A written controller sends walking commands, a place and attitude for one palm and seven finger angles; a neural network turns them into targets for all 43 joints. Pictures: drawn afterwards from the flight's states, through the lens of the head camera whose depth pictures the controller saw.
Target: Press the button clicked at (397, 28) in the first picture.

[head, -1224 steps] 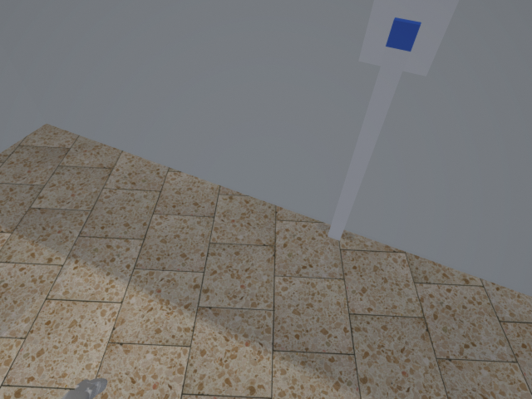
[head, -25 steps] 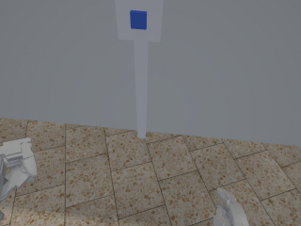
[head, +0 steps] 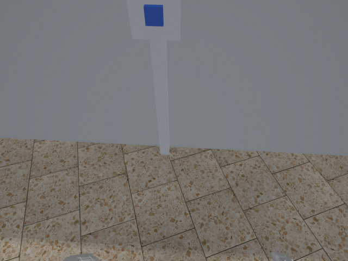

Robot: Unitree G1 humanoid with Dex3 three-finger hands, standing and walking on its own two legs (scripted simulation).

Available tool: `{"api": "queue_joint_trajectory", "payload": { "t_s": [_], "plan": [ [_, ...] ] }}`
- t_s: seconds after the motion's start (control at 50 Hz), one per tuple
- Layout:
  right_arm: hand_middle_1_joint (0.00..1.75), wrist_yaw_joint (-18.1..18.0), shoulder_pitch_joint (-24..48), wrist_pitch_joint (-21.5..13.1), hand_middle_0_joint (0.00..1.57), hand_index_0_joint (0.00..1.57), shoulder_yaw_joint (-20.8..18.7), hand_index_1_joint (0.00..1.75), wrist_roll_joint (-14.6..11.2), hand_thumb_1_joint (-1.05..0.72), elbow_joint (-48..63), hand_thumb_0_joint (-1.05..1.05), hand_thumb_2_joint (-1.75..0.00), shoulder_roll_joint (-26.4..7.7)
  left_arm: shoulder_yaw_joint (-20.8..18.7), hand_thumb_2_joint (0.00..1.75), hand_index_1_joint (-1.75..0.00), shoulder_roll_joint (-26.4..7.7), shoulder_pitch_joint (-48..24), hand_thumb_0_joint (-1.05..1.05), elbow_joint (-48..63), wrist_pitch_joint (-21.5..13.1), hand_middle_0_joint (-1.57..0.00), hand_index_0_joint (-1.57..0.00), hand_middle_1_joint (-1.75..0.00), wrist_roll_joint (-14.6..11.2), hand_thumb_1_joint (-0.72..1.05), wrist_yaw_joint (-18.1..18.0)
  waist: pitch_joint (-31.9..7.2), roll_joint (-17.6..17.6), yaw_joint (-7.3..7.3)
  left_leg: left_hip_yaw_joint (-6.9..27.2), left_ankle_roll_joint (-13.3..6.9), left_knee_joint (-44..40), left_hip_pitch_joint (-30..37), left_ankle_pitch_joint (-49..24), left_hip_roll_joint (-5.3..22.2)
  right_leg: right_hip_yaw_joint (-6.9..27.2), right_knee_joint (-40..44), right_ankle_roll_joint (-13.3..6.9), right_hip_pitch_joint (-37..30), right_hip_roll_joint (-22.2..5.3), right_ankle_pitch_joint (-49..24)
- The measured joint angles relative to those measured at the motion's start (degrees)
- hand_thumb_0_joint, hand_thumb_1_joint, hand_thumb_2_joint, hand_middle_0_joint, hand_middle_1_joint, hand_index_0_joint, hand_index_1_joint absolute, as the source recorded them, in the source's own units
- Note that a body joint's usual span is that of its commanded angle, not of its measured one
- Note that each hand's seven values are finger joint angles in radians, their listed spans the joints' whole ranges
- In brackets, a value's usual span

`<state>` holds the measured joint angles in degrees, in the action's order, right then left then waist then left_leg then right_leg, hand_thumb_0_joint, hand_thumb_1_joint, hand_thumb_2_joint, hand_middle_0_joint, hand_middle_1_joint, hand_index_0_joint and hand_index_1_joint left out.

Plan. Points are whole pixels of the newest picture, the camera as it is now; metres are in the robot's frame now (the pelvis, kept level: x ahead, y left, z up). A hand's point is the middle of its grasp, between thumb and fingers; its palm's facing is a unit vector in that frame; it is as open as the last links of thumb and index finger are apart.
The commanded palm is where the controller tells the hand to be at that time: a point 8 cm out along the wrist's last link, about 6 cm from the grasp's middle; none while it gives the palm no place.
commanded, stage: let the arm hang, fingers relaxed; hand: left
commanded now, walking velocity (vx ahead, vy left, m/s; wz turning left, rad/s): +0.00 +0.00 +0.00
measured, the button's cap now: (154, 15) +0.83 +0.10 +0.17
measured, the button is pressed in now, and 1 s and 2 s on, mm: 0 0 0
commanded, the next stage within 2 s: stand and wait in 0.84 s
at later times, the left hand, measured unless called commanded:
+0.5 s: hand out of the picture +0.04 +0.21 -0.15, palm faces +0.02 -0.95 -0.30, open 6.9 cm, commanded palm none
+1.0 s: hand out of the picture +0.07 +0.18 -0.15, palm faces +0.01 -0.97 -0.25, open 7.3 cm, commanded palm none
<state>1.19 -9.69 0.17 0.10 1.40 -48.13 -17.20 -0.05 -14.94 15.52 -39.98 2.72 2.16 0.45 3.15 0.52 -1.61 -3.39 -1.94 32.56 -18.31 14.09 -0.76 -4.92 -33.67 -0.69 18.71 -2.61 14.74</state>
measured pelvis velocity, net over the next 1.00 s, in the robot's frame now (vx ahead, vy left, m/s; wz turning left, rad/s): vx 0.03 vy -0.02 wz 0.00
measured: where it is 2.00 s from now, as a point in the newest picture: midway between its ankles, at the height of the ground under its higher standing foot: outside the picture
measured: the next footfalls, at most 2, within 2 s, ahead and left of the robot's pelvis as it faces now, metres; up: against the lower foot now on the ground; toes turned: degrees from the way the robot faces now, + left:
none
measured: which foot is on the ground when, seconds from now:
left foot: down 0.00-1.00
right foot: down 0.00-1.00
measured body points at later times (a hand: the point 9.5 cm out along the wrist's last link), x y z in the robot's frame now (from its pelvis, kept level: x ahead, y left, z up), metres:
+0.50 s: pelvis +0.01 -0.01 +0.01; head +0.02 -0.02 +0.46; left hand +0.04 +0.26 -0.13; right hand +0.01 -0.25 -0.15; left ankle +0.04 +0.10 -0.73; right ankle +0.04 -0.11 -0.73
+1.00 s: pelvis +0.03 -0.02 +0.02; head +0.04 -0.03 +0.47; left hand +0.07 +0.23 -0.13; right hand +0.06 -0.27 -0.14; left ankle +0.04 +0.10 -0.73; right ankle +0.04 -0.11 -0.73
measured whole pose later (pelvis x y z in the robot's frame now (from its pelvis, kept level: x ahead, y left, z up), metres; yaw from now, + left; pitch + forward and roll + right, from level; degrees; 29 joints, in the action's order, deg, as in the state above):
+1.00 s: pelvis +0.03 -0.02 +0.02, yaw +0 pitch -2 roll +0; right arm -0.9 -10.9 0.3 -0.4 1.1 -64.9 -13.1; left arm -1.4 -12.6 9.8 -65.9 -1.0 0.8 -0.5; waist 3.1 0.8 -0.5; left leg -2.4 0.2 20.1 -8.0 10.4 1.0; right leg -5.9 -20.0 -2.1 7.8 0.1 10.7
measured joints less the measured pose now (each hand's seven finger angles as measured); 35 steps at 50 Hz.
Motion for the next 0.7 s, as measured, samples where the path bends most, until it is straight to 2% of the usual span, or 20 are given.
{"api": "queue_joint_trajectory", "payload": {
  "t_s": [0.06,0.12,0.22,0.44,0.56,0.7],
  "plan": [
    [0.3,-0.22,-2.54,1.08,0.2,0.2,0.29,0.3,0.14,-0.9,-3.44,0.01,-0.89,1.09,1.32,0.9,-1.18,1.99,0.1,0.02,-7.39,0.05,-0.99,-0.99,-1.19,0.08,0.91,-0.55,1.12,-1.85,0.29,0.61,0.45,-1.25,0.88,-0.75,0.51,-0.64,1.96,-0.31,-1.35,0.61,-0.96],
    [0.3,-0.58,-5.02,1.8,0.2,0.2,0.39,0.3,0.07,-0.91,-6.96,0.01,-0.89,2.33,-0.22,0.9,-1.08,1.81,0.11,0.02,-12.43,-0.77,-0.88,-0.88,-1.08,-1.1,0.91,-1.35,1.52,-2.45,1.08,1.39,0.87,-2.72,1.66,-1.58,0.99,-1.44,4.51,-0.72,-2.83,1.25,-2.15],
    [0.3,-1.03,-7.04,2.34,0.2,0.2,0.01,0.3,-0.02,-0.9,-11.03,0.01,-0.89,3.65,-0.51,0.9,-0.89,0.79,0.52,0.01,-18.61,-1.49,-0.71,-0.7,-0.89,-1.12,0.91,-0.76,1.23,-1.12,1.5,1.77,1.16,-4.6,3.1,-2.39,1.45,-1.83,7.64,-1.05,-4.9,1.92,-3.52],
    [0.3,-1.4,-6.05,1.16,0.21,0.2,-0.3,0.3,-0.18,-0.9,-14.74,0.0,-0.89,5.38,-1.56,0.9,-0.47,0.13,-2.45,0.01,-24.33,-2.35,-0.34,-0.34,-0.47,-1.32,0.91,-1.09,-0.02,1.47,1.2,1.09,1.09,-7.75,5.93,-3.22,1.2,-1.15,9.84,-0.86,-7.05,1.84,-4.07],
    [0.3,-1.58,-4.44,0.64,0.21,0.2,-0.19,0.3,-0.22,-0.9,-15.72,0.0,-0.89,5.66,-1.49,0.9,-0.36,0.99,-4.96,0.01,-24.43,-2.98,-0.24,-0.24,-0.36,-1.38,0.91,-1.2,-0.46,1.25,1.1,0.94,1.16,-9.14,7.17,-3.46,1.01,-0.99,10.45,-0.77,-7.88,1.71,-3.93],
    [0.3,-1.86,-2.73,0.29,0.2,0.2,-0.15,0.3,-0.26,-0.9,-16.19,0.0,-0.89,5.48,-1.02,0.9,-0.32,2.7,-6.59,0.01,-24.54,-3.36,-0.21,-0.21,-0.31,-1.39,0.91,-1.1,-0.75,0.55,0.92,0.9,1.39,-10.53,8.48,-3.6,1.03,-0.93,11.4,-0.8,-8.96,1.8,-3.84]
  ]
}}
